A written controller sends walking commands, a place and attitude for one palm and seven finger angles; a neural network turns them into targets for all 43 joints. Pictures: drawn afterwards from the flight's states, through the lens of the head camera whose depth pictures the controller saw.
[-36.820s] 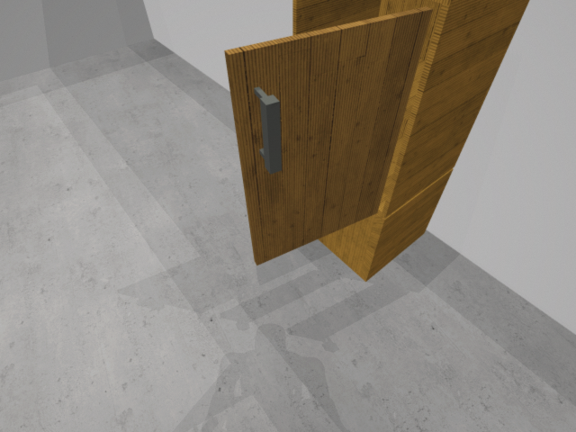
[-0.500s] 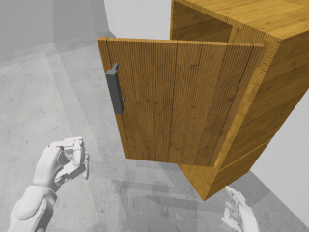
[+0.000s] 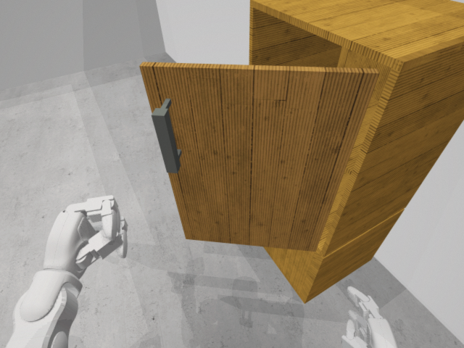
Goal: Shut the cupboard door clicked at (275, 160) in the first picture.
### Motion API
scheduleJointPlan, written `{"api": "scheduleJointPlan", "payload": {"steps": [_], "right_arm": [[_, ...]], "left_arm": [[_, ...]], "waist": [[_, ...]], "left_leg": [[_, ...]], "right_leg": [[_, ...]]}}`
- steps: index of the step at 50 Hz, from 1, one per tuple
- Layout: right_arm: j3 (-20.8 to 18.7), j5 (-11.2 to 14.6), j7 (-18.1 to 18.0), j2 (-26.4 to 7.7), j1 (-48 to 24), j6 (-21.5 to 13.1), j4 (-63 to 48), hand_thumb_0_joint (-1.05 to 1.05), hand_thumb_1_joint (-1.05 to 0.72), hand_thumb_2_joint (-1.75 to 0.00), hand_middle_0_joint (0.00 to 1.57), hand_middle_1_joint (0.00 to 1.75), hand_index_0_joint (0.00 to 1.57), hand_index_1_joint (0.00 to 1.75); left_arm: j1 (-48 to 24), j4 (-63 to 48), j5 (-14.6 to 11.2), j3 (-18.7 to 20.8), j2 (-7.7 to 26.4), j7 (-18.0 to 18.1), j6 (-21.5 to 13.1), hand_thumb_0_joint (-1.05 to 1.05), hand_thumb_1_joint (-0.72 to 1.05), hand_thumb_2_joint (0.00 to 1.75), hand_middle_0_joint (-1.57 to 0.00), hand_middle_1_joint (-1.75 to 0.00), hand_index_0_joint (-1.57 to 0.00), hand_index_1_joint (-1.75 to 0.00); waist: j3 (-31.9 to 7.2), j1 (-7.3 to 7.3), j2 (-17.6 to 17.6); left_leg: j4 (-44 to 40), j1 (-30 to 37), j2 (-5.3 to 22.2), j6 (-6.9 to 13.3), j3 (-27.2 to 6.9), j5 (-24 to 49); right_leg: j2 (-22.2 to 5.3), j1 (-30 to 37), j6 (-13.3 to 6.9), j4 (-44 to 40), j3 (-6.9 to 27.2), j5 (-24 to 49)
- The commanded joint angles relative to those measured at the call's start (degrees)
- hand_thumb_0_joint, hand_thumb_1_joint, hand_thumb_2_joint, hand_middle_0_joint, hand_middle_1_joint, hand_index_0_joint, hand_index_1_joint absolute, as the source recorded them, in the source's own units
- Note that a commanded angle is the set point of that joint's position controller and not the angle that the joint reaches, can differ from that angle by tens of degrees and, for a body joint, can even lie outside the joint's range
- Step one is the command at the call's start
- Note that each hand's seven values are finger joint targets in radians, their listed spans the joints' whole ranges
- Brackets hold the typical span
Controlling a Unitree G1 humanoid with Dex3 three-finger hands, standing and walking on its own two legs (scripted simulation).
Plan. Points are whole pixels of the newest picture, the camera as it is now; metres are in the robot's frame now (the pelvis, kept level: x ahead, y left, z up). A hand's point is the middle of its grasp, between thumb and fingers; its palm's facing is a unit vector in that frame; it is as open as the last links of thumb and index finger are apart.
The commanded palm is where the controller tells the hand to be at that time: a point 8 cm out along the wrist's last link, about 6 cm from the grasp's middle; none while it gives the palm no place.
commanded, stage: bring the fist close to the handle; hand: left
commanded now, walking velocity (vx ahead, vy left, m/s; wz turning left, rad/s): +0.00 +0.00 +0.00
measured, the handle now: (170, 136) +0.49 +0.19 +0.12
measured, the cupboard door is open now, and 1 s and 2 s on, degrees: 53 53 49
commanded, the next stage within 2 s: push the door shut along its arc in 1.44 s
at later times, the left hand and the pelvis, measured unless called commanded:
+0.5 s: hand (145, 205) +0.30 +0.18 +0.12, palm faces -0.01 -1.00 -0.02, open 3.1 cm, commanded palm +0.28 +0.23 +0.13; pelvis +0.02 +0.00 +0.00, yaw -1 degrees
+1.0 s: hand (166, 168) +0.38 +0.16 +0.13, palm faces +0.00 -1.00 -0.02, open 3.1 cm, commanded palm +0.36 +0.21 +0.13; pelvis +0.02 +0.01 +0.00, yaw -1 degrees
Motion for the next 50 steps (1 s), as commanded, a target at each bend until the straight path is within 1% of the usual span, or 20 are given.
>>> {"api": "scheduleJointPlan", "payload": {"steps": [1,4,8,9,13,19,21,23,24,27,29,32,34,38,39,40,42,44,46,50], "right_arm": [[-2.99,0.19,-0.94,-6.30,-7.52,-3.67,-10.59,0.00,-0.90,-0.90,0.20,0.30,0.20,0.30],[-2.94,-0.28,-1.29,-6.25,-7.69,-3.89,-10.49,0.00,-0.90,-0.90,0.20,0.30,0.20,0.30],[-2.77,-0.58,-1.05,-5.67,-6.82,-4.26,-9.08,0.00,-0.90,-0.90,0.20,0.30,0.20,0.30],[-2.91,-0.71,-0.96,-5.98,-6.53,-4.19,-8.57,0.00,-0.90,-0.90,0.20,0.30,0.20,0.30],[-2.78,-0.16,-0.63,-5.91,-6.32,-3.18,-8.39,0.00,-0.90,-0.90,0.20,0.30,0.20,0.30],[-3.07,-0.06,-0.82,-6.56,-6.95,-1.70,-9.24,0.00,-0.90,-0.90,0.20,0.30,0.20,0.30],[-3.04,-0.16,-0.75,-6.11,-7.29,-1.48,-9.55,0.00,-0.90,-0.90,0.20,0.30,0.20,0.30],[-2.95,-0.31,-0.74,-5.90,-7.42,-1.30,-9.38,0.00,-0.90,-0.90,0.20,0.30,0.20,0.30],[-3.13,-0.44,-0.76,-6.23,-7.04,-1.12,-8.81,0.00,-0.90,-0.90,0.20,0.30,0.20,0.30],[-3.20,-0.38,-0.57,-6.02,-6.91,-0.67,-8.49,0.00,-0.90,-0.90,0.20,0.30,0.20,0.30],[-3.41,-0.35,-0.56,-6.62,-6.44,-0.13,-7.97,0.00,-0.90,-0.90,0.20,0.30,0.20,0.30],[-3.38,-0.06,-0.49,-6.24,-6.55,0.34,-8.40,0.00,-0.90,-0.90,0.20,0.30,0.20,0.30],[-3.40,-0.07,-0.72,-6.89,-6.02,1.03,-7.46,0.00,-0.90,-0.90,0.20,0.30,0.20,0.30],[-3.29,-0.07,-1.01,-6.76,-6.51,1.84,-7.51,0.00,-0.90,-0.90,0.20,0.30,0.20,0.30],[-3.49,-0.22,-1.07,-7.04,-6.37,2.08,-7.19,0.00,-0.90,-0.90,0.20,0.30,0.20,0.30],[-3.39,-0.25,-0.93,-6.65,-6.68,2.27,-7.50,0.00,-0.90,-0.90,0.20,0.30,0.20,0.30],[-3.42,-0.43,-0.70,-6.45,-6.20,2.31,-7.22,0.00,-0.90,-0.90,0.20,0.30,0.20,0.30],[-3.56,-0.56,-0.51,-7.03,-5.48,2.88,-6.58,0.00,-0.90,-0.90,0.20,0.30,0.20,0.30],[-3.63,-0.42,-0.28,-6.60,-5.40,3.23,-6.75,0.00,-0.90,-0.90,0.20,0.30,0.20,0.30],[-3.77,-0.17,-0.07,-7.00,-4.81,4.47,-6.39,0.00,-0.90,-0.90,0.20,0.30,0.20,0.30]], "left_arm": [[-7.10,-11.09,-1.26,1.80,7.72,-2.73,0.55,0.00,0.90,0.90,-1.30,-1.50,-1.30,-1.50],[-12.74,-14.99,-1.45,4.56,10.36,-0.75,-0.93,0.00,0.90,0.90,-1.30,-1.50,-1.30,-1.50],[-17.60,-13.03,-0.60,4.27,8.58,2.49,-4.48,0.00,0.90,0.90,-1.30,-1.50,-1.30,-1.50],[-17.45,-11.55,-0.25,5.69,10.36,3.06,-4.74,0.00,0.90,0.90,-1.30,-1.50,-1.30,-1.50],[-18.95,-5.47,0.84,1.13,7.12,1.11,-2.68,0.00,0.90,0.90,-1.30,-1.50,-1.30,-1.50],[-20.10,-2.80,-0.33,4.53,9.92,-0.42,1.27,0.00,0.90,0.90,-1.30,-1.50,-1.30,-1.50],[-24.01,-4.30,-0.47,4.88,9.43,0.44,0.47,0.00,0.90,0.90,-1.30,-1.50,-1.30,-1.50],[-27.47,-4.81,-0.16,4.09,8.70,1.67,-0.77,0.00,0.90,0.90,-1.30,-1.50,-1.30,-1.50],[-27.56,-3.58,0.38,5.79,10.96,2.54,-1.26,0.00,0.90,0.90,-1.30,-1.50,-1.30,-1.50],[-30.75,-1.37,1.31,3.26,8.56,3.04,-2.15,0.00,0.90,0.90,-1.30,-1.50,-1.30,-1.50],[-31.36,0.94,2.08,3.73,10.37,3.03,-1.84,0.00,0.90,0.90,-1.30,-1.50,-1.30,-1.50],[-33.50,2.16,2.08,0.16,6.66,2.17,-0.47,0.00,0.90,0.90,-1.30,-1.50,-1.30,-1.50],[-35.97,6.03,2.06,1.89,9.11,2.40,0.49,0.00,0.90,0.90,-1.30,-1.50,-1.30,-1.50],[-42.94,8.16,2.09,1.62,8.49,3.42,0.52,0.00,0.90,0.90,-1.30,-1.50,-1.30,-1.50],[-43.62,8.64,2.37,3.43,10.83,4.21,0.01,0.00,0.90,0.90,-1.30,-1.50,-1.30,-1.50],[-44.80,7.89,2.72,1.89,9.09,4.45,-0.44,0.00,0.90,0.90,-1.30,-1.50,-1.30,-1.50],[-47.29,8.74,3.24,1.14,8.19,5.26,-1.30,0.00,0.90,0.90,-1.30,-1.50,-1.30,-1.50],[-47.35,11.24,3.85,2.81,10.75,5.89,-1.98,0.00,0.90,0.90,-1.30,-1.50,-1.30,-1.50],[-48.87,13.01,4.13,0.29,7.56,5.87,-1.99,0.00,0.90,0.90,-1.30,-1.50,-1.30,-1.50],[-51.74,18.58,4.62,-0.82,6.72,6.25,-1.01,0.00,0.90,0.90,-1.30,-1.50,-1.30,-1.50]], "waist": [[-4.24,-0.42,-4.38],[-6.63,-0.55,-4.48],[-7.19,-1.26,-1.90],[-7.52,-0.97,-2.90],[-7.56,-1.28,-0.77],[-10.33,-0.27,-5.79],[-11.22,-0.28,-4.28],[-11.35,-0.83,-2.95],[-10.71,-0.99,-4.46],[-10.96,-1.45,-1.34],[-11.71,-1.75,-3.17],[-12.50,-1.92,-0.74],[-10.82,-2.50,-4.33],[-11.48,-2.69,-4.38],[-11.92,-2.60,-5.33],[-13.62,-2.50,-2.73],[-15.08,-2.62,-1.81],[-15.36,-2.38,-2.76],[-15.33,-2.83,-2.27],[-12.88,-3.36,-2.88]], "left_leg": [[-3.80,3.90,0.05,0.73,-2.55,0.54],[-3.56,5.27,0.05,0.77,-2.65,2.54],[-4.67,7.65,0.07,0.74,-2.97,3.22],[-4.21,7.11,0.15,0.77,-2.98,4.05],[-4.42,7.22,-0.07,0.71,-2.23,5.10],[-3.44,6.49,0.08,0.85,-1.90,8.48],[-3.77,7.62,-0.09,0.78,-1.83,9.35],[-4.15,8.77,-0.05,0.70,-2.02,9.16],[-3.80,8.20,0.30,0.77,-2.03,9.02],[-4.00,9.22,0.12,0.71,-1.77,8.95],[-3.80,9.14,0.34,0.82,-1.86,9.56],[-3.99,10.11,0.20,0.65,-1.86,9.94],[-3.86,8.72,0.40,0.77,-2.15,8.70],[-4.69,8.99,0.28,0.64,-2.57,6.71],[-4.26,8.96,0.44,0.80,-2.40,7.26],[-4.38,9.84,0.33,0.69,-2.17,7.83],[-4.19,11.32,0.45,0.47,-2.34,9.62],[-4.02,10.71,0.72,0.42,-2.45,10.16],[-3.88,11.11,0.61,0.40,-2.19,11.23],[-4.43,9.68,0.72,0.29,-2.56,8.79]], "right_leg": [[-3.16,-3.51,2.77,-9.97,7.80,1.04],[-2.66,-3.14,2.75,-8.82,6.86,3.51],[-1.28,-4.79,2.16,-6.66,3.80,6.18],[-1.49,-4.10,2.16,-6.59,4.43,7.40],[-1.78,-3.51,2.11,-6.11,4.35,10.53],[-2.46,-0.70,2.98,-5.82,5.33,16.54],[-2.07,-1.11,2.68,-5.13,4.42,17.29],[-1.54,-2.27,2.28,-4.85,3.67,15.90],[-1.63,-2.34,2.37,-5.18,4.03,15.40],[-1.49,-3.30,2.05,-4.87,3.94,15.12],[-1.61,-2.57,2.06,-4.93,4.04,15.70],[-1.45,-3.07,1.87,-4.74,3.49,16.39],[-1.56,-3.29,2.09,-5.52,3.88,15.24],[-1.23,-4.40,1.89,-5.68,3.41,12.09],[-1.41,-3.84,1.95,-5.89,3.96,12.38],[-1.46,-3.65,1.84,-5.40,3.89,12.93],[-1.24,-3.72,1.56,-4.67,3.35,14.64],[-1.18,-3.13,1.47,-4.60,3.47,14.88],[-1.22,-3.59,1.52,-4.28,3.27,16.65],[-1.09,-5.22,1.48,-4.88,3.11,14.04]]}}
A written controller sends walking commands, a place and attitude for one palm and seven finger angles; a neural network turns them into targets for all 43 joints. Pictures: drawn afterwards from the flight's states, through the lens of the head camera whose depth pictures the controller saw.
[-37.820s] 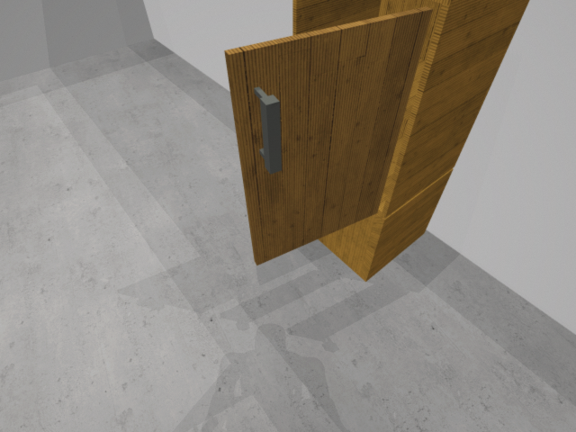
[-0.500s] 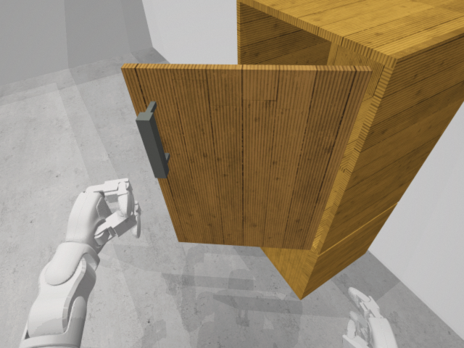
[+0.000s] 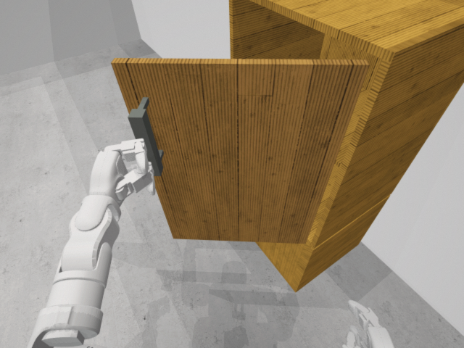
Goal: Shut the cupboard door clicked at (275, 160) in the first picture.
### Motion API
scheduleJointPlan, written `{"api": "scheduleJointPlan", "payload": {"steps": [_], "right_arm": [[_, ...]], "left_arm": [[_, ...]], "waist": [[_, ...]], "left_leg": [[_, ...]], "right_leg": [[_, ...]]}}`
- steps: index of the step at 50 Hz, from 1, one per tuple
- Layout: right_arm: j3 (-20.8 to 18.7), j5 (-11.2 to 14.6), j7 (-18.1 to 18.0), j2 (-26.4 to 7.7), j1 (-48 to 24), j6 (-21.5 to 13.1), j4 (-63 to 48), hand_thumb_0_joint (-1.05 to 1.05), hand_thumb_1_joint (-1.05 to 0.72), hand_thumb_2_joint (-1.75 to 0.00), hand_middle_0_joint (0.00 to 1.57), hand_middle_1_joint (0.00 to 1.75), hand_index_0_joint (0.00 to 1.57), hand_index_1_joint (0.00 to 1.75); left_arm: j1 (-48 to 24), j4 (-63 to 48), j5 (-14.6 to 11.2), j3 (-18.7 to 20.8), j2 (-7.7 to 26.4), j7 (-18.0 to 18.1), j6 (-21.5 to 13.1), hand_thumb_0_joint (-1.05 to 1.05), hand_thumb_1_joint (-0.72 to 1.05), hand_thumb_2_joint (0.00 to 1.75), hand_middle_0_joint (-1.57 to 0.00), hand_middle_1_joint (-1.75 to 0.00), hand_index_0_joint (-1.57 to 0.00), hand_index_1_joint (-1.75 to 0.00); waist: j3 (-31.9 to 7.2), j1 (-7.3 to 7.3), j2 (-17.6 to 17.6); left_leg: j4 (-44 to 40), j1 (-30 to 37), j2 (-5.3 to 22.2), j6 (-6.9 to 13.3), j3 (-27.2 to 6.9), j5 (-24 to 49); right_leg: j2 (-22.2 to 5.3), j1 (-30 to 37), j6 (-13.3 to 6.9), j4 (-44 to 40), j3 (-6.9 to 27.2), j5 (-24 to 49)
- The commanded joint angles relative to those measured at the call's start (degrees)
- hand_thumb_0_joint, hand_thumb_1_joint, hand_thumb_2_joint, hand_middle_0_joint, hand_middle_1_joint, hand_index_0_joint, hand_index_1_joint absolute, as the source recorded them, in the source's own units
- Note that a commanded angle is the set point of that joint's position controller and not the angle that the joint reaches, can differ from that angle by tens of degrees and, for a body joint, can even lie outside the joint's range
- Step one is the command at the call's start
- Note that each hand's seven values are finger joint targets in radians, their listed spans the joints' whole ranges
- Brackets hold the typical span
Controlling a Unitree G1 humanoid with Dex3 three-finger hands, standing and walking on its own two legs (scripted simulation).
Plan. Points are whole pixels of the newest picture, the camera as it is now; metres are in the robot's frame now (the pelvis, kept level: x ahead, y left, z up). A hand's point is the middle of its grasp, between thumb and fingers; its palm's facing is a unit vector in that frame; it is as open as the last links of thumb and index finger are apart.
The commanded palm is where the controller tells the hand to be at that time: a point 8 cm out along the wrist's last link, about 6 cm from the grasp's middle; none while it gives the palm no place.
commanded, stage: bring the fist close to the handle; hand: left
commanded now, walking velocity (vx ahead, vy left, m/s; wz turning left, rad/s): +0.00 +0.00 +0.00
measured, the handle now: (150, 137) +0.46 +0.19 +0.12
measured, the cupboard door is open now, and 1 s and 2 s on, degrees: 53 49 35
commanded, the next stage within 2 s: push the door shut along its arc in 0.44 s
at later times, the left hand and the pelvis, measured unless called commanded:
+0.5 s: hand (148, 177) +0.36 +0.17 +0.12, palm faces +0.06 -1.00 -0.02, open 3.1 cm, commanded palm +0.33 +0.21 +0.12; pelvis +0.00 -0.01 +0.00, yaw -1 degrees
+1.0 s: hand (156, 154) +0.41 +0.16 +0.13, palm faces -0.08 -1.00 -0.02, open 3.1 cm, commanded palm +0.41 +0.21 +0.12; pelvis -0.01 -0.01 +0.00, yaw +0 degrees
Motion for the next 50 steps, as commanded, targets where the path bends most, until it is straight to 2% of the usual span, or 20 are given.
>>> {"api": "scheduleJointPlan", "payload": {"steps": [1,2,4,7,9,13,14,15,19,22,27,34,37,39,41,44,46,48,49,50], "right_arm": [[-3.22,0.13,-0.45,-7.46,-3.73,-1.91,-8.05,0.00,-0.90,-0.90,0.20,0.30,0.20,0.30],[-3.21,0.15,-0.50,-7.56,-3.54,-1.68,-7.87,0.00,-0.90,-0.90,0.20,0.30,0.20,0.30],[-3.44,-0.15,-0.52,-7.90,-3.23,-1.11,-8.06,0.00,-0.90,-0.90,0.20,0.30,0.20,0.30],[-3.41,-0.24,-0.06,-7.23,-3.62,-1.06,-8.99,0.00,-0.90,-0.90,0.20,0.30,0.20,0.30],[-3.68,-0.51,0.12,-7.48,-3.13,-0.82,-8.85,0.00,-0.90,-0.90,0.20,0.30,0.20,0.30],[-3.78,-0.18,0.50,-7.20,-3.26,-0.48,-9.07,0.00,-0.90,-0.90,0.20,0.30,0.20,0.30],[-3.86,-0.20,0.51,-7.53,-3.22,-0.25,-9.10,0.00,-0.90,-0.90,0.20,0.30,0.20,0.30],[-3.77,0.04,0.50,-7.33,-3.64,-0.10,-9.20,0.00,-0.90,-0.90,0.20,0.30,0.20,0.30],[-3.80,0.29,-0.14,-7.91,-3.58,0.87,-8.95,0.00,-0.90,-0.90,0.20,0.30,0.20,0.30],[-3.66,0.47,-0.56,-7.37,-4.27,0.61,-9.13,0.00,-0.90,-0.90,0.20,0.30,0.20,0.30],[-3.48,0.43,-0.97,-7.24,-4.14,-0.08,-8.53,0.00,-0.90,-0.90,0.20,0.30,0.20,0.30],[-3.35,0.50,-1.42,-8.56,-2.51,0.96,-6.99,0.00,-0.90,-0.90,0.20,0.30,0.20,0.30],[-2.94,0.62,-1.39,-8.32,-2.54,1.13,-7.15,0.00,-0.90,-0.90,0.20,0.30,0.20,0.30],[-3.22,0.31,-1.45,-8.75,-1.65,1.18,-6.90,0.00,-0.90,-0.90,0.20,0.30,0.20,0.30],[-3.25,0.46,-1.29,-8.54,-1.11,0.89,-7.10,0.00,-0.90,-0.90,0.20,0.30,0.20,0.30],[-3.62,0.28,-1.17,-9.40,0.85,1.08,-6.13,0.00,-0.90,-0.90,0.20,0.30,0.20,0.30],[-3.70,0.55,-1.12,-9.38,1.32,0.92,-5.87,0.00,-0.90,-0.90,0.20,0.30,0.20,0.30],[-3.85,0.50,-1.10,-9.76,2.24,0.95,-5.19,0.00,-0.90,-0.90,0.20,0.30,0.20,0.30],[-4.16,0.39,-1.16,-10.24,3.14,1.11,-4.71,0.00,-0.90,-0.90,0.20,0.30,0.20,0.30],[-4.08,0.54,-1.14,-10.09,3.12,1.04,-4.69,0.00,-0.90,-0.90,0.20,0.30,0.20,0.30]], "left_arm": [[-22.49,-7.81,-0.38,1.98,7.89,0.90,-3.28,0.00,0.90,0.90,-1.30,-1.50,-1.30,-1.50],[-24.59,-6.49,-0.32,1.55,7.59,1.03,-3.15,0.00,0.90,0.90,-1.30,-1.50,-1.30,-1.50],[-22.62,-5.66,-0.09,4.75,10.88,1.67,-3.61,0.00,0.90,0.90,-1.30,-1.50,-1.30,-1.50],[-23.88,-8.85,0.12,3.31,8.90,1.99,-5.59,0.00,0.90,0.90,-1.30,-1.50,-1.30,-1.50],[-21.61,-9.24,0.28,5.73,11.46,2.45,-7.02,0.00,0.90,0.90,-1.30,-1.50,-1.30,-1.50],[-20.12,-9.30,0.21,4.24,9.37,1.96,-7.91,0.00,0.90,0.90,-1.30,-1.50,-1.30,-1.50],[-18.26,-8.43,0.26,5.60,10.91,1.94,-7.63,0.00,0.90,0.90,-1.30,-1.50,-1.30,-1.50],[-18.72,-8.44,-0.01,4.14,9.35,1.49,-7.28,0.00,0.90,0.90,-1.30,-1.50,-1.30,-1.50],[-19.49,-6.62,-0.64,6.97,13.02,0.51,-5.78,0.00,0.90,0.90,-1.30,-1.50,-1.30,-1.50],[-24.33,-8.80,-1.04,4.71,11.12,-0.25,-6.36,0.00,0.90,0.90,-1.30,-1.50,-1.30,-1.50],[-27.70,-7.76,-1.42,2.27,9.50,-1.18,-8.33,0.00,0.90,0.90,-1.30,-1.50,-1.30,-1.50],[-32.12,4.41,-1.25,6.52,16.27,-3.14,-7.21,0.00,0.90,0.90,-1.30,-1.50,-1.30,-1.50],[-38.31,6.53,-1.59,5.50,16.24,-4.64,-8.25,0.00,0.90,0.90,-1.30,-1.50,-1.30,-1.50],[-39.97,7.95,-1.54,7.72,19.16,-5.21,-9.82,0.00,0.90,0.90,-1.30,-1.50,-1.30,-1.50],[-42.00,8.97,-1.80,5.90,17.09,-6.32,-11.18,0.00,0.90,0.90,-1.30,-1.50,-1.30,-1.50],[-43.19,13.74,-1.77,7.35,19.47,-7.47,-12.35,0.00,0.90,0.90,-1.30,-1.50,-1.30,-1.50],[-47.39,15.20,-2.00,4.37,16.57,-8.58,-12.87,0.00,0.90,0.90,-1.30,-1.50,-1.30,-1.50],[-50.05,17.36,-1.85,4.16,17.06,-9.29,-13.39,0.00,0.90,0.90,-1.30,-1.50,-1.30,-1.50],[-50.62,18.68,-1.55,4.93,18.39,-9.30,-13.59,0.00,0.90,0.90,-1.30,-1.50,-1.30,-1.50],[-52.39,19.58,-1.65,2.81,16.18,-9.74,-13.74,0.00,0.90,0.90,-1.30,-1.50,-1.30,-1.50]], "waist": [[-12.84,-1.00,-2.83],[-12.38,-1.28,-2.85],[-14.49,0.12,-3.93],[-17.97,0.59,-1.24],[-18.90,1.33,-1.95],[-16.57,0.77,-2.24],[-16.01,1.38,-3.17],[-14.39,0.51,-3.06],[-12.52,0.27,-4.98],[-13.13,-0.70,-1.68],[-13.92,-1.65,-0.37],[-12.81,-2.17,-5.24],[-13.83,-2.72,-2.26],[-16.26,-2.15,-1.79],[-17.43,-2.84,-1.30],[-17.54,-3.06,-3.16],[-17.09,-4.53,-3.21],[-17.17,-4.92,-1.11],[-17.65,-5.16,-2.62],[-17.61,-5.79,-1.71]], "left_leg": [[-3.66,11.31,1.19,-0.15,-4.25,9.18],[-3.55,11.14,1.13,-0.08,-4.10,8.97],[-3.60,11.02,1.18,-0.04,-3.98,9.50],[-3.21,13.08,1.04,-0.12,-3.53,13.03],[-3.00,12.79,1.12,-0.10,-3.17,14.58],[-3.36,11.99,1.06,0.02,-2.56,13.61],[-3.42,11.15,1.03,0.17,-2.52,13.16],[-3.55,10.84,0.96,0.29,-2.26,12.56],[-3.68,8.85,0.64,0.52,-1.83,9.15],[-3.49,10.63,0.46,0.58,-2.08,8.35],[-3.11,11.46,0.41,0.49,-2.67,6.98],[-2.71,7.69,0.30,0.75,-3.04,4.73],[-2.44,7.04,0.15,0.59,-3.05,4.65],[-1.81,7.28,0.19,0.62,-3.15,5.73],[-1.37,8.06,0.19,0.67,-3.30,7.00],[-0.75,6.85,0.30,0.71,-3.57,6.90],[-0.53,7.35,0.32,0.91,-3.77,6.53],[-0.39,7.50,0.29,0.71,-4.03,5.66],[-0.13,8.01,0.55,0.79,-4.31,5.86],[-0.31,8.13,0.56,0.75,-4.55,5.34]], "right_leg": [[-0.45,-2.90,1.05,-5.56,1.34,14.55],[-0.44,-3.33,1.08,-5.74,1.52,14.52],[-0.49,-1.36,0.98,-5.74,1.83,14.70],[-0.53,-0.03,0.77,-4.61,1.95,18.59],[-0.47,1.66,0.79,-4.41,2.08,20.28],[-0.32,0.88,1.01,-4.65,2.20,20.82],[-0.39,1.50,1.07,-5.00,2.39,20.50],[-0.51,0.80,1.28,-5.31,2.48,20.73],[-0.86,1.14,1.86,-6.80,3.50,18.34],[-0.68,-0.34,1.66,-6.94,3.67,17.12],[-0.53,-1.83,1.47,-6.82,3.49,14.89],[-1.27,-1.99,2.03,-7.28,4.61,12.83],[-1.51,-2.17,1.82,-6.74,5.01,13.00],[-1.43,-1.16,1.62,-5.96,5.09,13.82],[-1.19,-1.88,1.50,-5.15,4.64,15.89],[-0.94,-2.42,1.57,-4.62,4.45,15.75],[-0.77,-4.73,1.63,-4.52,4.21,15.43],[-0.62,-6.35,1.40,-4.40,3.98,13.79],[-0.47,-6.82,1.39,-4.24,3.63,13.34],[-0.39,-8.14,1.37,-4.18,3.44,12.45]]}}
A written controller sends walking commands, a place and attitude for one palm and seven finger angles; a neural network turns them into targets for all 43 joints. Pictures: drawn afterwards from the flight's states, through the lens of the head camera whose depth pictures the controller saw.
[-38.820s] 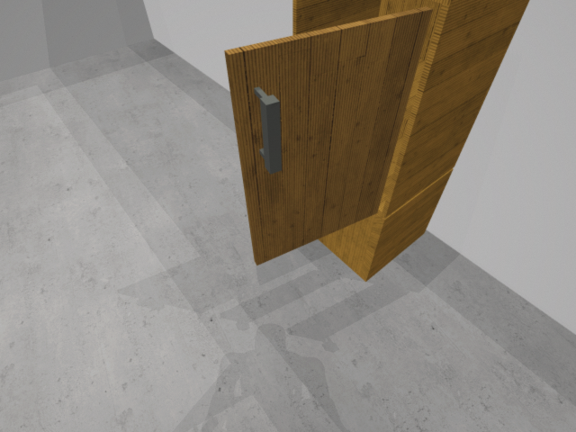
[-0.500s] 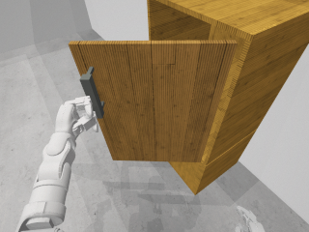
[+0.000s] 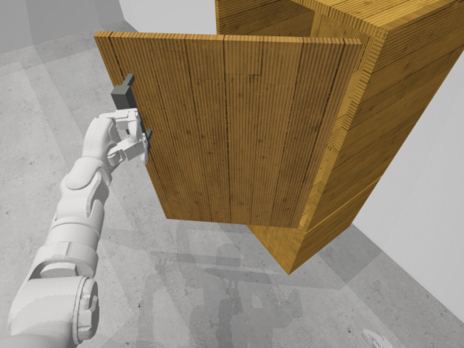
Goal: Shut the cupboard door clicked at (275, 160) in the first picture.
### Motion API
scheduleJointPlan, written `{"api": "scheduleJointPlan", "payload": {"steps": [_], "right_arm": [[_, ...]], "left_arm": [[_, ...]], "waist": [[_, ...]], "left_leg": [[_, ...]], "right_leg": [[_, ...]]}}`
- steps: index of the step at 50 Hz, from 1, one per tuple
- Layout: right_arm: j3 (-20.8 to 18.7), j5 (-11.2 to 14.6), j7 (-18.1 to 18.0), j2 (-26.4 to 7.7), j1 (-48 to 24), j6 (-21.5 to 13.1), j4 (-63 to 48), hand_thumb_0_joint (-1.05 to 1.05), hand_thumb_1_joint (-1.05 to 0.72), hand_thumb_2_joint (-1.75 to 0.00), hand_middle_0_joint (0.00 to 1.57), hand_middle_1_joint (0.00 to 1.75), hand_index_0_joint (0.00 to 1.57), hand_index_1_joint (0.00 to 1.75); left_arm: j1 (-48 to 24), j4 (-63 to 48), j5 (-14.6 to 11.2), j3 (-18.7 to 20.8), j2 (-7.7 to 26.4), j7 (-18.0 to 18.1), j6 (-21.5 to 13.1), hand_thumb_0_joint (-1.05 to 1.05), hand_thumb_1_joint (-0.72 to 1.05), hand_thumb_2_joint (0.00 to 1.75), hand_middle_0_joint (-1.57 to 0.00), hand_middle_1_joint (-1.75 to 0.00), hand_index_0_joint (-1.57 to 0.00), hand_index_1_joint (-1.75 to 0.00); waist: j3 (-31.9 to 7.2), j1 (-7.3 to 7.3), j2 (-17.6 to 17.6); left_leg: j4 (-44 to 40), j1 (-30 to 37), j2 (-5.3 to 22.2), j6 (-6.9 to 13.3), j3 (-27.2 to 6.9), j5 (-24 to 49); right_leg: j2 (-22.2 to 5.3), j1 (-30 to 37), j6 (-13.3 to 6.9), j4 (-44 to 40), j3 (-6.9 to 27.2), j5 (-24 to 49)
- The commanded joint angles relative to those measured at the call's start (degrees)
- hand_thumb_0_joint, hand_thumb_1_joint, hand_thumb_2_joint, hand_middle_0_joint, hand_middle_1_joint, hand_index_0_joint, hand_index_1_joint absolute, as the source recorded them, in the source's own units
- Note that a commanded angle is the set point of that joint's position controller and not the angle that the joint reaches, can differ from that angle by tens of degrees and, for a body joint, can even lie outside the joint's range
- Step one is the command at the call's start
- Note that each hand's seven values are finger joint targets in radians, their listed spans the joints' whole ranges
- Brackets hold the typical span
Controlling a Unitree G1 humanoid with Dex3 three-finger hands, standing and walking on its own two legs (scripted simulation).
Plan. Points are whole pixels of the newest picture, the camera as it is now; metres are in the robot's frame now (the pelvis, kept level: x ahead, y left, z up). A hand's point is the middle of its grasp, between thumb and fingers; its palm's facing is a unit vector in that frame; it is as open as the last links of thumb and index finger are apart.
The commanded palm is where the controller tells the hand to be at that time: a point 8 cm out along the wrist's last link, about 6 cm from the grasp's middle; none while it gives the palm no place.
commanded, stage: push the door shut along its arc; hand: left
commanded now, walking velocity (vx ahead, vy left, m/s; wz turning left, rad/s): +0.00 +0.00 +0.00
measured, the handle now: (136, 116) +0.50 +0.19 +0.12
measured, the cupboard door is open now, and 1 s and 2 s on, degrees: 49 35 25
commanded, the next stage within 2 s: pull the fist back off the door in 1.42 s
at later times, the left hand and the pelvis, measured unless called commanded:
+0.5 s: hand (159, 119) +0.48 +0.15 +0.13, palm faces -0.20 -0.98 -0.01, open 3.1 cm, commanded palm +0.48 +0.19 +0.13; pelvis +0.00 +0.01 -0.01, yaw +0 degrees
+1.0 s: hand (197, 96) +0.55 +0.08 +0.14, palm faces -0.33 -0.94 +0.01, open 3.0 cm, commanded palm +0.55 +0.14 +0.13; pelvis +0.01 +0.01 -0.02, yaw -2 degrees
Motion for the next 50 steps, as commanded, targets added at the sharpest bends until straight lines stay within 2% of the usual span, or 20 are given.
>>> {"api": "scheduleJointPlan", "payload": {"steps": [1,4,6,8,10,11,12,14,18,19,20,22,24,25,31,35,38,40,45,50], "right_arm": [[-3.46,-0.16,-0.61,-8.35,0.38,-3.00,-6.10,0.00,-0.90,-0.90,0.20,0.30,0.20,0.30],[-3.75,-0.44,-0.69,-9.35,2.41,-2.92,-4.59,0.00,-0.90,-0.90,0.20,0.30,0.20,0.30],[-3.81,-0.56,-0.50,-9.40,3.18,-3.24,-4.50,0.00,-0.90,-0.90,0.20,0.30,0.20,0.30],[-3.93,-0.72,-0.25,-9.26,3.68,-3.53,-4.17,0.00,-0.90,-0.90,0.20,0.30,0.20,0.30],[-4.18,-0.97,0.00,-9.67,4.58,-3.65,-3.99,0.00,-0.90,-0.90,0.20,0.30,0.20,0.30],[-4.32,-1.05,0.07,-9.83,5.19,-3.65,-3.66,0.00,-0.90,-0.90,0.20,0.30,0.20,0.30],[-4.31,-1.07,0.24,-9.75,5.24,-3.65,-3.74,0.00,-0.90,-0.90,0.20,0.30,0.20,0.30],[-4.51,-1.22,0.30,-10.33,6.44,-3.25,-3.26,0.00,-0.90,-0.90,0.20,0.30,0.20,0.30],[-4.37,-1.21,0.38,-10.46,7.04,-3.04,-3.18,0.00,-0.90,-0.90,0.20,0.30,0.20,0.30],[-4.53,-1.35,0.27,-10.81,7.67,-2.79,-2.65,0.00,-0.90,-0.90,0.20,0.30,0.20,0.30],[-4.41,-1.37,0.44,-10.59,7.47,-2.89,-2.92,0.00,-0.90,-0.90,0.20,0.30,0.20,0.30],[-4.55,-1.47,0.61,-10.58,7.92,-3.02,-2.98,0.00,-0.90,-0.90,0.20,0.30,0.20,0.30],[-4.74,-1.66,0.52,-11.03,8.97,-2.67,-2.22,0.00,-0.90,-0.90,0.20,0.30,0.20,0.30],[-4.56,-1.58,0.62,-10.82,8.51,-2.75,-2.41,0.00,-0.90,-0.90,0.20,0.30,0.20,0.30],[-4.73,-1.92,0.40,-11.51,10.24,-3.27,-0.73,0.00,-0.90,-0.90,0.20,0.30,0.20,0.30],[-4.58,-2.22,0.27,-12.00,11.32,-3.11,-0.15,0.00,-0.90,-0.90,0.20,0.30,0.20,0.30],[-4.52,-2.40,0.42,-11.93,12.05,-3.23,0.05,0.00,-0.90,-0.90,0.20,0.30,0.20,0.30],[-4.47,-2.71,0.45,-12.09,12.68,-3.09,0.30,0.00,-0.90,-0.90,0.20,0.30,0.20,0.30],[-4.30,-3.20,0.54,-12.42,14.52,-2.10,-0.71,0.00,-0.90,-0.90,0.20,0.30,0.20,0.30],[-4.53,-3.37,0.58,-12.16,15.51,-0.92,-2.03,0.00,-0.90,-0.90,0.20,0.30,0.20,0.30]], "left_arm": [[-34.90,-8.77,-0.99,-0.39,9.50,-1.01,-5.02,0.00,0.90,0.90,-1.30,-1.50,-1.30,-1.50],[-37.41,-3.48,-0.49,0.97,12.02,-1.28,-5.54,0.00,0.90,0.90,-1.30,-1.50,-1.30,-1.50],[-40.06,-2.44,-0.59,1.32,12.25,-1.67,-6.17,0.00,0.90,0.90,-1.30,-1.50,-1.30,-1.50],[-41.94,-1.93,-0.07,-0.83,9.97,-2.18,-7.07,0.00,0.90,0.90,-1.30,-1.50,-1.30,-1.50],[-41.75,-1.83,0.14,-0.42,10.64,-2.67,-7.85,0.00,0.90,0.90,-1.30,-1.50,-1.30,-1.50],[-42.25,-1.06,0.21,0.14,11.16,-2.86,-8.10,0.00,0.90,0.90,-1.30,-1.50,-1.30,-1.50],[-42.17,-0.35,0.09,-0.84,9.89,-3.30,-8.12,0.00,0.90,0.90,-1.30,-1.50,-1.30,-1.50],[-41.23,1.93,-0.04,1.11,12.01,-3.61,-8.07,0.00,0.90,0.90,-1.30,-1.50,-1.30,-1.50],[-46.11,4.99,0.43,1.08,12.40,-3.63,-7.81,0.00,0.90,0.90,-1.30,-1.50,-1.30,-1.50],[-46.83,5.50,0.85,2.40,14.58,-3.38,-8.07,0.00,0.90,0.90,-1.30,-1.50,-1.30,-1.50],[-48.23,4.28,1.15,1.59,14.14,-3.47,-8.58,0.00,0.90,0.90,-1.30,-1.50,-1.30,-1.50],[-47.77,5.70,1.40,0.71,12.76,-4.13,-8.70,0.00,0.90,0.90,-1.30,-1.50,-1.30,-1.50],[-49.28,6.58,1.58,1.27,14.34,-4.71,-9.07,0.00,0.90,0.90,-1.30,-1.50,-1.30,-1.50],[-51.02,6.45,1.37,-0.31,12.63,-5.18,-9.14,0.00,0.90,0.90,-1.30,-1.50,-1.30,-1.50],[-57.14,9.74,0.97,-2.24,10.76,-6.61,-8.35,0.00,0.90,0.90,-1.30,-1.50,-1.30,-1.50],[-59.52,11.66,1.22,0.99,15.24,-6.79,-7.71,0.00,0.90,0.90,-1.30,-1.50,-1.30,-1.50],[-61.22,14.11,1.99,0.32,14.60,-6.50,-7.21,0.00,0.90,0.90,-1.30,-1.50,-1.30,-1.50],[-62.20,15.31,2.79,1.41,16.16,-5.87,-7.30,0.00,0.90,0.90,-1.30,-1.50,-1.30,-1.50],[-62.48,18.76,4.83,6.83,23.82,-5.40,-7.18,0.00,0.90,0.90,-1.30,-1.50,-1.30,-1.50],[-61.77,18.39,5.72,7.38,25.08,-7.20,-7.25,0.00,0.90,0.90,-1.30,-1.50,-1.30,-1.50]], "waist": [[-17.99,-3.72,-1.12],[-17.81,-4.46,-1.93],[-19.97,-4.71,-2.52],[-21.91,-5.07,0.46],[-24.34,-4.74,2.75],[-24.88,-4.98,1.66],[-24.56,-5.12,1.94],[-23.75,-4.87,-0.01],[-20.83,-6.38,-1.93],[-20.65,-6.27,-1.69],[-21.86,-6.41,0.65],[-23.38,-6.59,1.10],[-24.64,-6.97,0.99],[-24.14,-7.68,2.37],[-24.61,-9.88,1.59],[-26.46,-9.93,1.54],[-25.60,-10.71,1.22],[-26.65,-10.64,2.66],[-29.95,-10.17,1.09],[-32.94,-9.82,0.13]], "left_leg": [[-2.37,13.98,0.01,1.02,-4.03,4.94],[-2.07,13.93,0.37,0.95,-4.82,4.21],[-1.74,13.68,0.33,0.96,-4.96,4.92],[-1.24,15.72,0.34,0.70,-5.27,6.62],[-0.60,18.02,0.68,0.38,-5.95,9.16],[-0.38,18.43,0.85,0.25,-6.32,10.10],[-0.26,18.40,0.84,0.23,-6.22,10.16],[-0.01,17.19,0.96,0.32,-6.15,11.16],[0.01,13.49,0.87,0.62,-5.92,8.28],[0.24,13.29,0.93,0.69,-5.92,8.49],[0.33,14.07,0.92,0.49,-6.17,8.97],[1.00,15.44,1.07,0.31,-6.50,10.01],[1.83,15.75,1.13,0.39,-6.66,10.99],[1.84,15.72,1.13,0.29,-6.83,10.50],[3.14,15.91,1.52,0.42,-7.97,9.76],[4.17,14.40,1.45,0.62,-7.99,11.04],[4.73,12.46,1.45,0.69,-7.86,9.41],[5.57,12.45,1.48,0.67,-8.06,10.90],[7.19,8.31,1.08,1.01,-7.14,13.45],[8.61,6.06,0.38,1.46,-5.56,16.16]], "right_leg": [[-0.76,-3.90,1.80,-6.17,3.94,11.92],[-0.50,-6.01,1.54,-5.90,3.44,9.66],[-0.49,-5.81,1.67,-5.25,3.58,10.59],[-0.36,-7.17,1.42,-4.34,3.18,11.51],[-0.21,-8.18,1.15,-3.50,2.84,12.54],[-0.08,-8.46,1.08,-3.15,2.55,13.06],[0.05,-9.11,1.10,-3.12,2.49,12.98],[0.19,-8.69,1.00,-3.05,2.35,13.69],[0.30,-10.38,1.45,-2.97,2.65,12.43],[0.20,-10.37,1.35,-3.02,2.73,12.15],[0.15,-10.82,1.31,-2.58,2.82,12.37],[0.29,-11.88,1.20,-2.16,2.62,12.56],[0.33,-12.06,1.09,-1.83,2.68,12.98],[0.35,-13.45,1.19,-1.70,2.64,12.54],[0.63,-17.68,1.34,-1.11,2.28,10.73],[0.57,-17.19,1.19,-0.12,2.48,11.71],[0.58,-18.62,1.54,0.16,2.67,10.63],[0.62,-19.37,1.37,0.90,2.71,11.06],[0.68,-15.64,1.60,2.46,3.42,15.34],[1.02,-11.54,2.17,2.68,4.36,21.36]]}}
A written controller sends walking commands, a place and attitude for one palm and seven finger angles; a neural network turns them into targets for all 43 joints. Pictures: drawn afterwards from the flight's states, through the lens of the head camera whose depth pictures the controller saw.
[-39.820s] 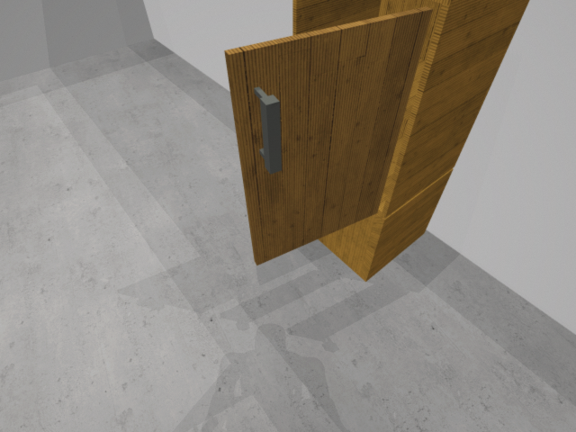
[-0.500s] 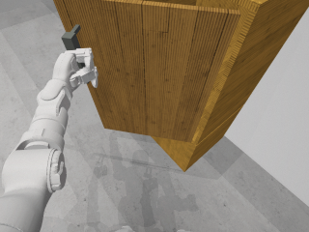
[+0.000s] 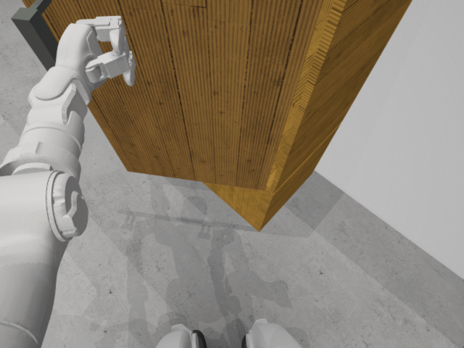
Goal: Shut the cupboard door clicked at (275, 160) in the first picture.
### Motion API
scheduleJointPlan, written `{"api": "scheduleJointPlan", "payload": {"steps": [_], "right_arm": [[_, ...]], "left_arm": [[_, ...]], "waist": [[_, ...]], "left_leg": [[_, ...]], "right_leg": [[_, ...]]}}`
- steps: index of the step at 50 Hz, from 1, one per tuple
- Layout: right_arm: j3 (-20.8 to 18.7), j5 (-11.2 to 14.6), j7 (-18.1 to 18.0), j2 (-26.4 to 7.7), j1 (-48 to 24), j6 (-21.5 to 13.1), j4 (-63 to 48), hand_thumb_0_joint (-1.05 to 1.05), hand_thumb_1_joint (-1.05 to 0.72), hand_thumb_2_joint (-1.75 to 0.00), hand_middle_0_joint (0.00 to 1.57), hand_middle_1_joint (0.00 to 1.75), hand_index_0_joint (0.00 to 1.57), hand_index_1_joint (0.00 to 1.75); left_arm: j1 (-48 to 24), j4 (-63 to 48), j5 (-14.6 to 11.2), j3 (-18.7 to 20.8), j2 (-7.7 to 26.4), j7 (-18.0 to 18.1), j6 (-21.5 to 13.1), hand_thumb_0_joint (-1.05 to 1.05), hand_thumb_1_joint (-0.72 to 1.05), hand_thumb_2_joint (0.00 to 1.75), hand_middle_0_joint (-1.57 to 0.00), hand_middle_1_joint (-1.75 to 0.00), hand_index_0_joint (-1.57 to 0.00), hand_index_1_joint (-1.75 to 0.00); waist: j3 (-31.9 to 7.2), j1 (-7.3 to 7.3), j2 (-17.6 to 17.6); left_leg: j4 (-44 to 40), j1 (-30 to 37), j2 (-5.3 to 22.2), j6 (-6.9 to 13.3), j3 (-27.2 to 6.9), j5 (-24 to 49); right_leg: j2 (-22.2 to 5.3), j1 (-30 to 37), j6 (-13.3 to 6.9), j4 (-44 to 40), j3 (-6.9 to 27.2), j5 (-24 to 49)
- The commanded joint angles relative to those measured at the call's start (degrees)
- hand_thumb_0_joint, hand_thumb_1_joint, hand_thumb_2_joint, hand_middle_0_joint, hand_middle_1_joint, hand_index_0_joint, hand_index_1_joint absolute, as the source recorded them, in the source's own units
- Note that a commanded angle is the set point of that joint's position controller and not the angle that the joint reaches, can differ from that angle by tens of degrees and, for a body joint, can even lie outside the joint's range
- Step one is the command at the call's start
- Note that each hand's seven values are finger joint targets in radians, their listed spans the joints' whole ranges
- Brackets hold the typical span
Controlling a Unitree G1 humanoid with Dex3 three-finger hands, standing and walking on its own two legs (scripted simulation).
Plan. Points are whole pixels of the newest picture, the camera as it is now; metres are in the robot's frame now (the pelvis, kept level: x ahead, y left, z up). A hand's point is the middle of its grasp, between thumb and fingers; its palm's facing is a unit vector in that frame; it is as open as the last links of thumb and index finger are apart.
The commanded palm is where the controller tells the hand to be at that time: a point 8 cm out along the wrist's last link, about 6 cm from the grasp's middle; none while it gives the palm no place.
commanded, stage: push the door shut along its arc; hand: left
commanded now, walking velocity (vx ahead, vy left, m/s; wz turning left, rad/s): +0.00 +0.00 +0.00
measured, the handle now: (60, 51) +0.59 +0.19 +0.15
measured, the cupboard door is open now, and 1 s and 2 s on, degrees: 35 25 25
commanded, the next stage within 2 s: pull the fist back off the door in 0.42 s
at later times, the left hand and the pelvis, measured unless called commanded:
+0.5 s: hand (129, 51) +0.56 +0.08 +0.16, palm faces -0.38 -0.93 +0.02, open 3.0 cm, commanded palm +0.59 +0.12 +0.15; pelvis +0.00 -0.01 -0.01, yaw +1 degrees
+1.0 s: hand (141, 49) +0.56 +0.07 +0.15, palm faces +0.08 -1.00 +0.03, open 3.1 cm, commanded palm +0.51 +0.12 +0.15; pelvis +0.02 -0.01 +0.01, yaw -1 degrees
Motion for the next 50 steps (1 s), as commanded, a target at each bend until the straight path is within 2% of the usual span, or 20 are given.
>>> {"api": "scheduleJointPlan", "payload": {"steps": [1,7,9,14,16,19,21,24,26,27,29,30,31,34,36,38,41,43,46,50], "right_arm": [[-3.94,-0.07,-1.04,-10.35,9.29,-0.40,-3.53,0.00,-0.90,-0.90,0.20,0.30,0.20,0.30],[-3.61,0.05,-1.79,-10.73,10.12,-0.01,-1.75,0.00,-0.90,-0.90,0.20,0.30,0.20,0.30],[-3.53,0.08,-2.09,-10.69,10.77,-0.24,-1.16,0.00,-0.90,-0.90,0.20,0.30,0.20,0.30],[-3.59,-0.41,-2.00,-10.34,10.99,-1.12,0.56,0.00,-0.90,-0.90,0.20,0.30,0.20,0.30],[-3.77,-0.58,-1.96,-10.72,10.84,-1.42,1.23,0.00,-0.90,-0.90,0.20,0.30,0.20,0.30],[-3.98,-0.75,-1.83,-10.46,10.83,-1.96,1.92,0.00,-0.90,-0.90,0.20,0.30,0.20,0.30],[-4.09,-0.83,-1.82,-10.83,10.68,-1.93,2.38,0.00,-0.90,-0.90,0.20,0.30,0.20,0.30],[-3.83,-0.81,-2.05,-10.59,10.92,-2.20,3.23,0.00,-0.90,-0.90,0.20,0.30,0.20,0.30],[-4.04,-0.87,-1.94,-10.72,10.59,-2.28,3.31,0.00,-0.90,-0.90,0.20,0.30,0.20,0.30],[-3.30,-0.70,-0.59,-7.87,13.46,-2.21,1.18,0.00,-0.90,-0.90,0.20,0.30,0.20,0.30],[-3.70,-1.53,1.44,-7.47,14.40,-2.41,0.54,0.00,-0.90,-0.90,0.20,0.30,0.20,0.30],[-3.87,-2.38,2.29,-7.54,15.08,-2.38,0.36,0.00,-0.90,-0.90,0.20,0.30,0.20,0.30],[-4.05,-3.16,3.19,-7.39,15.76,-2.04,-0.02,0.00,-0.90,-0.90,0.20,0.30,0.20,0.30],[-4.41,-5.22,5.82,-6.69,16.54,-1.81,-1.24,0.00,-0.90,-0.90,0.20,0.30,0.20,0.30],[-4.75,-5.68,7.01,-6.98,16.98,-0.84,-1.65,0.00,-0.90,-0.90,0.20,0.30,0.20,0.30],[-5.11,-5.22,7.25,-7.24,16.88,0.22,-2.47,0.00,-0.90,-0.90,0.20,0.30,0.20,0.30],[-5.26,-3.63,6.25,-7.52,15.96,1.84,-3.43,0.00,-0.90,-0.90,0.20,0.30,0.20,0.30],[-5.29,-2.89,5.35,-7.34,15.23,2.23,-4.13,0.00,-0.90,-0.90,0.20,0.30,0.20,0.30],[-5.11,-2.67,4.65,-6.39,14.09,1.67,-4.47,0.00,-0.90,-0.90,0.20,0.30,0.20,0.30],[-5.41,-2.76,5.30,-5.31,13.13,0.78,-4.31,0.00,-0.90,-0.90,0.20,0.30,0.20,0.30]], "left_arm": [[-29.87,-12.55,-0.94,2.34,16.32,-0.85,-3.64,0.00,0.90,0.90,-1.30,-1.50,-1.30,-1.50],[-33.72,-8.57,-1.58,0.97,17.28,-3.94,-1.44,0.00,0.90,0.90,-1.30,-1.50,-1.30,-1.50],[-35.82,-9.26,-2.11,0.80,17.50,-4.54,-1.67,0.00,0.90,0.90,-1.30,-1.50,-1.30,-1.50],[-38.92,-9.28,-2.67,-2.29,12.93,-5.20,-1.70,0.00,0.90,0.90,-1.30,-1.50,-1.30,-1.50],[-39.44,-8.37,-2.37,-2.11,13.52,-5.24,-1.34,0.00,0.90,0.90,-1.30,-1.50,-1.30,-1.50],[-42.56,-11.33,-2.64,-4.00,10.28,-5.08,-1.55,0.00,0.90,0.90,-1.30,-1.50,-1.30,-1.50],[-43.01,-10.13,-1.85,-3.74,11.53,-5.05,-1.19,0.00,0.90,0.90,-1.30,-1.50,-1.30,-1.50],[-43.52,-8.54,-1.99,-4.47,9.71,-4.68,-0.60,0.00,0.90,0.90,-1.30,-1.50,-1.30,-1.50],[-44.95,-8.91,-1.18,-5.08,9.71,-4.55,-0.68,0.00,0.90,0.90,-1.30,-1.50,-1.30,-1.50],[-46.24,-8.76,-4.63,6.23,11.13,7.07,2.02,0.00,0.90,0.90,-1.30,-1.50,-1.30,-1.50],[-43.36,-9.16,-2.34,3.90,6.15,16.80,3.20,0.00,0.90,0.90,-1.30,-1.50,-1.30,-1.50],[-42.47,-9.06,-1.41,5.31,5.65,20.53,3.25,0.00,0.90,0.90,-1.30,-1.50,-1.30,-1.50],[-41.83,-10.47,0.23,5.62,5.24,24.16,2.82,0.00,0.90,0.90,-1.30,-1.50,-1.30,-1.50],[-39.20,-16.74,7.49,4.86,4.31,33.84,-2.16,0.00,0.90,0.90,-1.30,-1.50,-1.30,-1.50],[-34.75,-16.18,11.27,3.18,4.75,34.88,-4.33,0.00,0.90,0.90,-1.30,-1.50,-1.30,-1.50],[-32.70,-15.48,11.82,1.95,4.28,33.16,-4.59,0.00,0.90,0.90,-1.30,-1.50,-1.30,-1.50],[-31.15,-14.09,8.58,2.41,4.43,29.19,-2.34,0.00,0.90,0.90,-1.30,-1.50,-1.30,-1.50],[-30.23,-15.46,5.47,6.16,6.91,27.78,-1.80,0.00,0.90,0.90,-1.30,-1.50,-1.30,-1.50],[-29.59,-21.65,3.49,7.65,6.83,27.89,-5.28,0.00,0.90,0.90,-1.30,-1.50,-1.30,-1.50],[-17.79,-24.69,6.01,4.14,2.07,28.89,-10.30,0.00,0.90,0.90,-1.30,-1.50,-1.30,-1.50]], "waist": [[-30.33,-0.87,-1.08],[-25.60,-2.60,-0.91],[-26.91,-3.31,-0.40],[-27.49,-4.72,3.36],[-27.52,-5.09,2.92],[-30.78,-5.34,5.06],[-30.64,-5.55,5.14],[-29.14,-6.52,3.44],[-30.26,-6.40,5.10],[-30.69,-4.57,7.03],[-31.92,-4.39,6.69],[-32.34,-4.70,3.81],[-32.77,-4.18,3.98],[-35.92,-2.49,6.48],[-35.36,-2.01,5.74],[-34.74,-1.68,3.63],[-33.26,-1.19,-0.20],[-33.12,0.38,-3.27],[-32.72,1.64,-1.86],[-30.87,3.70,0.88]], "left_leg": [[-0.34,23.35,-0.52,1.05,-6.37,18.63],[0.35,18.14,-0.80,1.53,-5.49,14.34],[0.90,18.28,-0.85,1.83,-5.27,14.95],[2.12,22.72,-0.29,1.71,-6.21,16.74],[2.77,22.79,0.08,1.59,-6.46,16.47],[3.52,25.41,-0.15,1.74,-6.62,18.68],[4.13,25.20,0.04,1.57,-6.93,18.28],[4.36,23.63,-0.10,1.91,-6.68,17.20],[4.68,24.75,0.04,1.62,-7.16,17.60],[4.02,21.32,1.13,0.84,-7.53,16.61],[2.86,23.09,0.98,0.07,-8.48,18.94],[3.42,22.54,1.01,0.05,-8.51,19.69],[3.39,22.36,0.88,-0.07,-8.48,20.96],[5.09,23.38,0.50,-0.25,-7.88,24.82],[4.21,23.39,0.56,-0.44,-7.40,24.37],[2.71,22.66,-0.04,-0.18,-6.40,22.74],[0.07,20.83,-0.68,0.15,-5.19,19.36],[-1.65,18.89,-1.04,0.37,-4.25,17.34],[-2.85,21.10,-1.13,0.34,-3.62,18.43],[-2.57,25.98,-0.91,0.08,-3.41,23.57]], "right_leg": [[0.34,6.23,2.06,-6.12,3.60,23.94],[0.34,6.36,2.53,-7.28,4.55,22.74],[0.35,6.69,2.62,-7.02,4.64,23.35],[0.93,0.21,2.35,-6.07,3.06,20.76],[1.06,-1.30,2.55,-6.03,3.15,19.96],[1.25,-2.56,2.28,-4.93,2.47,20.68],[1.29,-4.07,2.31,-4.65,2.45,19.82],[1.34,-4.39,2.46,-4.54,2.07,19.34],[1.39,-6.05,2.31,-4.07,2.01,18.67],[0.77,-4.01,1.92,-5.66,2.91,17.79],[1.02,-4.17,2.14,-4.60,1.98,17.64],[0.99,-3.79,2.52,-4.27,1.86,18.73],[0.99,-3.29,2.52,-3.71,1.62,19.72],[0.98,-3.79,2.10,-1.84,1.25,21.98],[1.25,-2.77,1.96,-1.90,1.16,22.17],[1.48,1.48,1.89,-3.27,1.67,23.92],[1.57,7.66,2.11,-5.95,2.61,26.18],[1.50,13.29,2.38,-7.48,3.53,28.05],[1.51,15.31,2.41,-8.16,3.61,30.24],[1.71,13.17,1.77,-7.00,2.52,31.96]]}}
